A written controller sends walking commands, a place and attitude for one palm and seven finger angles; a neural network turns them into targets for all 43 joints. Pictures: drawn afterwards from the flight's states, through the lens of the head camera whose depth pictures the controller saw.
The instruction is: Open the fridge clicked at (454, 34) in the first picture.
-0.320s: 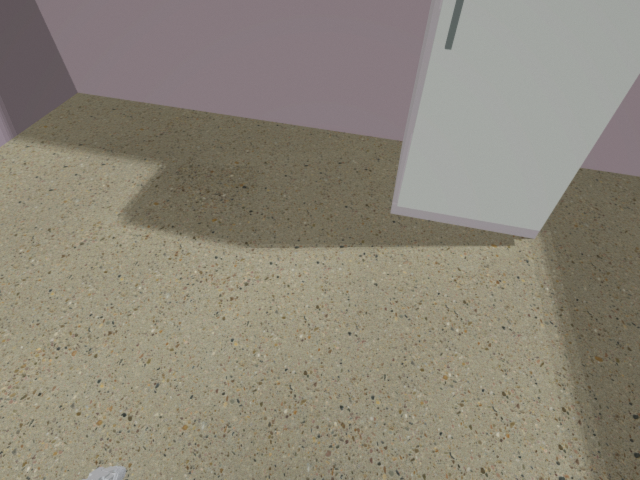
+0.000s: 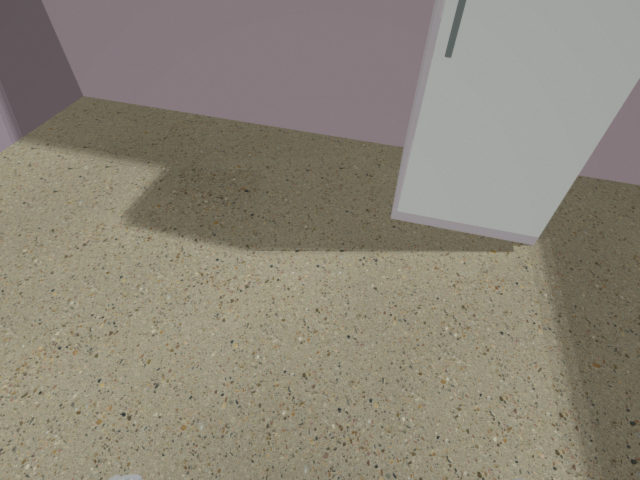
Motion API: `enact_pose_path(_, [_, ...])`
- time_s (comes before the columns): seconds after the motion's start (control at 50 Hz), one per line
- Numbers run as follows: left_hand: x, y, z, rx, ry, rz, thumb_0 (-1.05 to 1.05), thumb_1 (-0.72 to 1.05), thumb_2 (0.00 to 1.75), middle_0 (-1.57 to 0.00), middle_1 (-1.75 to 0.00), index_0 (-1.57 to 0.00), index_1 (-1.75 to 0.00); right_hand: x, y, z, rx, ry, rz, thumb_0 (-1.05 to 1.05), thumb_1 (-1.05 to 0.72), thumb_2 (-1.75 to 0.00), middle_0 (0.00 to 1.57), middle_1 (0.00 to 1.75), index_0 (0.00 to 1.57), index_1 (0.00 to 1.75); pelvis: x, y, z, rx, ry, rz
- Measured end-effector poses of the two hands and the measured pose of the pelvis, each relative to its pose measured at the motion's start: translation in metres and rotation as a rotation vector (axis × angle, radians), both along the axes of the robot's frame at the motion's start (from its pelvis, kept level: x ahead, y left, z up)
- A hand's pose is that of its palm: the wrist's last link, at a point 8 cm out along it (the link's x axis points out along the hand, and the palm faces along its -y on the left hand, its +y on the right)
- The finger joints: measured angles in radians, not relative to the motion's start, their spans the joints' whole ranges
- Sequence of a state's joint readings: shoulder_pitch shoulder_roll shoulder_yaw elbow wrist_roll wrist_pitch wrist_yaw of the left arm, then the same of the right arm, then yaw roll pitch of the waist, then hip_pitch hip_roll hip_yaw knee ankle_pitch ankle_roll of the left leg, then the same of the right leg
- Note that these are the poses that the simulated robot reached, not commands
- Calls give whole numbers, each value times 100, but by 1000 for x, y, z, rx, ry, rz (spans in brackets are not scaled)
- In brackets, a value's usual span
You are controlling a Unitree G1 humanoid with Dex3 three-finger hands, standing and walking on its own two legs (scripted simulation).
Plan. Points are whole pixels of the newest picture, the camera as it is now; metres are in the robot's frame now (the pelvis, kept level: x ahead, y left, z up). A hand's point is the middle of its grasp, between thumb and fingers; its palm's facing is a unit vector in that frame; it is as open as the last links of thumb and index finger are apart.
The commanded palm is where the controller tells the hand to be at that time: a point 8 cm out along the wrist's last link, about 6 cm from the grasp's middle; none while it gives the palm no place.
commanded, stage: stand and wait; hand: left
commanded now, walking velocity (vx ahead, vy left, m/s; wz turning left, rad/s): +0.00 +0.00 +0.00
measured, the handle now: (461, 1) +1.30 -0.32 +0.16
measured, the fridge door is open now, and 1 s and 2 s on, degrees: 0 0 0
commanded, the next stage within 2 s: look at it before walking up in 0.50 s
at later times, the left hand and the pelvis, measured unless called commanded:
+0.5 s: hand out of the picture +0.06 +0.24 -0.15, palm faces -0.02 -0.94 -0.34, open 7.4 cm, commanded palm none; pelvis -0.01 -0.01 +0.00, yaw +0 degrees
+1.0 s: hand out of the picture +0.07 +0.24 -0.15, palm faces -0.03 -0.94 -0.33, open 7.4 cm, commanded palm none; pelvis -0.01 -0.01 +0.00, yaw +0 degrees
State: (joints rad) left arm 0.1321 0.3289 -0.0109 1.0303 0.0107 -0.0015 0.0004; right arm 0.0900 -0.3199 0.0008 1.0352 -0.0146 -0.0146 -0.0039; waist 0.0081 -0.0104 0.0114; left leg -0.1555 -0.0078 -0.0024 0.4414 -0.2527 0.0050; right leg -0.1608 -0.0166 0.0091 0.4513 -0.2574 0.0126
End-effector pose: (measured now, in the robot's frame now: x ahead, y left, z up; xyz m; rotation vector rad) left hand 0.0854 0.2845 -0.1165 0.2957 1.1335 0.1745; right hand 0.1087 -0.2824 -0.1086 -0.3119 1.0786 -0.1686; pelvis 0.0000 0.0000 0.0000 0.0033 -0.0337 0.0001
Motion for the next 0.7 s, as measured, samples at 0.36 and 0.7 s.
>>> enact_pose_path(0.36, [-38, 5, 0, 25, 93, 24, 1, 90, 90, -21, -30, -20, -30, -54, -19, -7, -17, 132, -50, 1, -90, -89, 20, 30, 20, 30, -11, -6, 3, -1, -5, -1])
enact_pose_path(0.7, [-27, -2, 1, 16, 63, 6, 1, 90, 90, -21, -30, -20, -30, -55, -18, -8, -4, 127, -48, 0, -90, -89, 20, 30, 20, 30, -14, -9, 4, -1, 0, -2])
